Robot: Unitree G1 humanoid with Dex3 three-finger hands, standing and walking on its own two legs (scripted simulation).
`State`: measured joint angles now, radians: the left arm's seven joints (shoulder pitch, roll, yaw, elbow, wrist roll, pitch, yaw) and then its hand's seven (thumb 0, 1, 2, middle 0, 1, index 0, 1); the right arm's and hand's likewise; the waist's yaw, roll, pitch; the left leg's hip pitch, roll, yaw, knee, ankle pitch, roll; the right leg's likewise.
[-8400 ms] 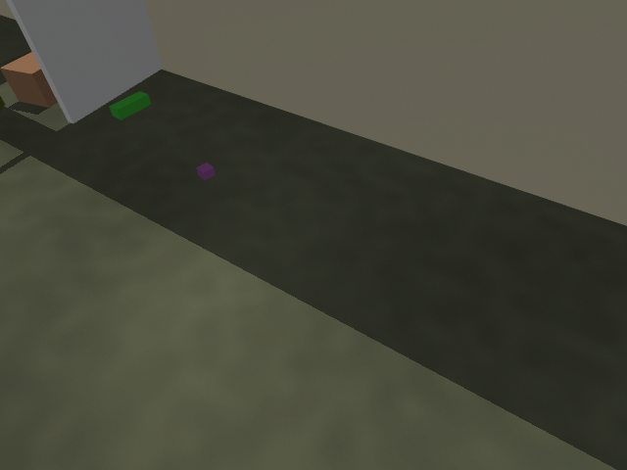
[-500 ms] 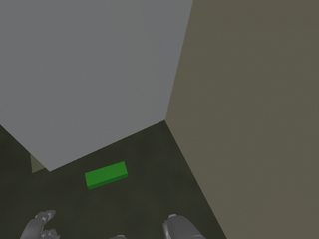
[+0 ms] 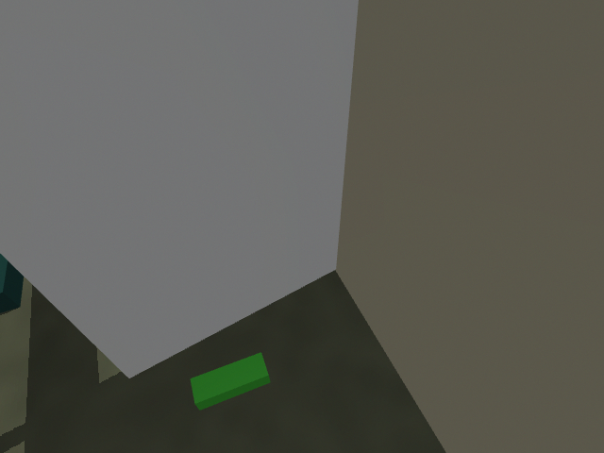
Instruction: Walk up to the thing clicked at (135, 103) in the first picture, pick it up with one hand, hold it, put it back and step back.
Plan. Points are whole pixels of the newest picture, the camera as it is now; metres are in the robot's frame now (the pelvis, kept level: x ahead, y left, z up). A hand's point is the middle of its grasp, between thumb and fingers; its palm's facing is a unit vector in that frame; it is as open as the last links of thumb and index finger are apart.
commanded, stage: walk up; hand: left
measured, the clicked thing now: (231, 380) +0.47 +0.27 -0.72
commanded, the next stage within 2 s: none
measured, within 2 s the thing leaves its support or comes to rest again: neither
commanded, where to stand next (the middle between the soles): +0.05 -0.01 m, yaw -1 degrees
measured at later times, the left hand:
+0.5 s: hand out of the picture -0.04 +0.24 -0.14, palm faces +0.00 -0.92 -0.39, open 7.3 cm
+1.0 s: hand out of the picture +0.08 +0.26 -0.14, palm faces +0.02 -0.90 -0.44, open 7.3 cm
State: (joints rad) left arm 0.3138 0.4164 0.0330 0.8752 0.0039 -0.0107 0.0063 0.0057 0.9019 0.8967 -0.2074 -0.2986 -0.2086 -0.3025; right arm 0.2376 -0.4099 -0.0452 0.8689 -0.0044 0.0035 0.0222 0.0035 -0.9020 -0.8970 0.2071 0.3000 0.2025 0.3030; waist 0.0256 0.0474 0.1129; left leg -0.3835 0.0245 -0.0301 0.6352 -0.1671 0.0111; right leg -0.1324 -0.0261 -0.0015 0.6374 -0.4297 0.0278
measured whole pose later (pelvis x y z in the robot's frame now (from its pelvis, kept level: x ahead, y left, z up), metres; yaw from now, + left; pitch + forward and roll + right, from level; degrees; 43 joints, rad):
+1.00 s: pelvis +0.00 -0.02 -0.01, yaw +2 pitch -4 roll +1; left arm 0.20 0.42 0.04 0.87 -0.01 -0.01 0.02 0.00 0.91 0.90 -0.21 -0.30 -0.21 -0.30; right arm 0.18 -0.39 -0.03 0.81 0.01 0.05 0.01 0.00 -0.90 -0.90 0.21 0.30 0.21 0.30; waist 0.00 0.01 0.15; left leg -0.29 0.00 0.01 0.74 -0.38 0.00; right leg -0.39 -0.04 -0.01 0.68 -0.20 0.00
